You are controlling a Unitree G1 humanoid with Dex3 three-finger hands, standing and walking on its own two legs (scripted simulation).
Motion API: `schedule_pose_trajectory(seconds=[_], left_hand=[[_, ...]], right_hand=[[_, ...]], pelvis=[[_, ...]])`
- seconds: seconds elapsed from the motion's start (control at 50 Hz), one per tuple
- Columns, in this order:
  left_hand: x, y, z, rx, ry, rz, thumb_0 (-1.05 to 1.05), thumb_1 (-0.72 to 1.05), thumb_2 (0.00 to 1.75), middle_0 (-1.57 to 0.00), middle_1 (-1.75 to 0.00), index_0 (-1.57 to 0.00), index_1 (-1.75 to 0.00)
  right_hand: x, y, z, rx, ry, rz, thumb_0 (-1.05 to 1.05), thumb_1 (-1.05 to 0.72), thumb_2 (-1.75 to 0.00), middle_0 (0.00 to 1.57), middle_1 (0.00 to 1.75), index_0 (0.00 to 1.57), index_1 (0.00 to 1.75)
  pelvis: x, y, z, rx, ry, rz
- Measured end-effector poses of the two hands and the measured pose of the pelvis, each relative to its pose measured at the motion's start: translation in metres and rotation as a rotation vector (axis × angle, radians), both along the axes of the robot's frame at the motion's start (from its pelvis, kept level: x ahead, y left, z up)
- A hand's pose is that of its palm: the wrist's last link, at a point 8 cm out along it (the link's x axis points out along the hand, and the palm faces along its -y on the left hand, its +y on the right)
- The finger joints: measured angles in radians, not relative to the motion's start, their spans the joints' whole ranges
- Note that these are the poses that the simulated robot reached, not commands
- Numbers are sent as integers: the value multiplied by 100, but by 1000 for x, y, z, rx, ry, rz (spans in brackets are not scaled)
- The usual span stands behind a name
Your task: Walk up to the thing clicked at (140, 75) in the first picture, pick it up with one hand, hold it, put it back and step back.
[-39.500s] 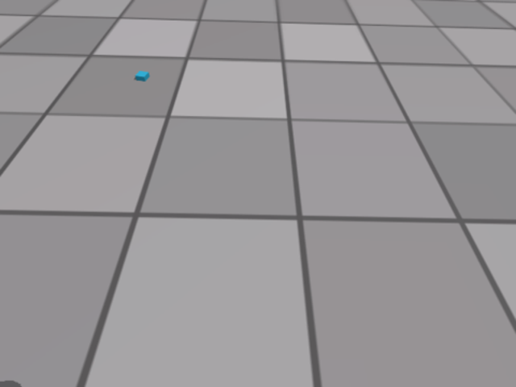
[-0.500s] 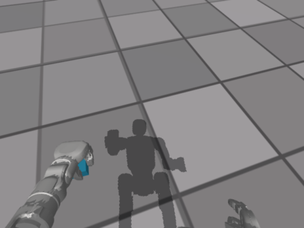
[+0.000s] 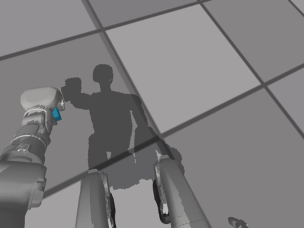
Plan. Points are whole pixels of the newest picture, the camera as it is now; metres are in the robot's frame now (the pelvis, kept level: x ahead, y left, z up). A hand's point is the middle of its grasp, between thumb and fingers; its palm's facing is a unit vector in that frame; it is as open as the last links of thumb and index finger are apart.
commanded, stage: crouch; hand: left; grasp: from above
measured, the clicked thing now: (43, 111) +0.48 +0.24 -0.15
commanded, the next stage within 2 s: lower in 1.46 s
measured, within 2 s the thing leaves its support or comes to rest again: neither
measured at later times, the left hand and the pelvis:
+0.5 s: hand (66, 118) +0.51 +0.22 -0.30, palm faces -0.43 -0.04 -0.90, open 6.0 cm; pelvis -0.01 -0.01 -0.15, yaw -2 degrees
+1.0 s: hand (70, 116) +0.53 +0.22 -0.36, palm faces -0.44 -0.04 -0.90, open 6.2 cm; pelvis -0.02 +0.00 -0.21, yaw -5 degrees
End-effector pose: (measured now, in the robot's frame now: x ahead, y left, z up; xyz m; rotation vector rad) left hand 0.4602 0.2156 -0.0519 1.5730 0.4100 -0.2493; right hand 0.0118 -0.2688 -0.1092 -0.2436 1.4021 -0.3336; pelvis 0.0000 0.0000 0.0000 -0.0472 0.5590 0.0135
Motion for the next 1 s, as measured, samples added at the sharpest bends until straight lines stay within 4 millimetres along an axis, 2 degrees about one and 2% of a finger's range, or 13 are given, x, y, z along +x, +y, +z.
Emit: schedule_pose_trajectory(seconds=[0.06,0.14,0.28,0.42,0.6,0.86,1.0], left_hand=[[7,1,-26,-8,20,5,-4,33,15,-58,-40,-113,-46],[17,1,-62,-24,40,-5,-5,35,13,-58,-39,-113,-44],[35,4,-124,-43,25,-22,-7,37,9,-58,-38,-114,-42],[46,6,-171,-42,20,-6,-9,39,5,-58,-36,-116,-38],[61,6,-201,-50,32,11,-8,38,7,-60,-34,-117,-38],[77,7,-235,-58,39,0,-9,38,8,-61,-31,-116,-37],[80,7,-252,-59,36,-6,-9,37,8,-62,-30,-115,-35]], right_hand=[[-9,6,-22,14,17,-6,0,-91,-89,20,30,20,30],[-10,9,-50,24,28,8,0,-90,-89,20,30,20,30],[2,3,-91,17,42,73,0,-90,-89,20,30,20,30],[14,-7,-123,13,59,126,0,-90,-89,20,30,20,30],[8,-12,-147,23,95,143,0,-91,-89,20,30,20,30],[-31,-3,-168,32,184,124,0,-91,-89,20,30,20,30],[-46,5,-177,31,204,119,0,-91,-89,20,30,20,30]], pelvis=[[-3,1,-22,-4,28,-2],[-5,1,-51,-11,66,-2],[-5,-2,-99,-24,112,0],[-5,-5,-132,-31,125,-1],[-6,-7,-160,-35,110,-12],[-12,-3,-197,-63,78,-26],[-16,-2,-213,-76,60,-31]])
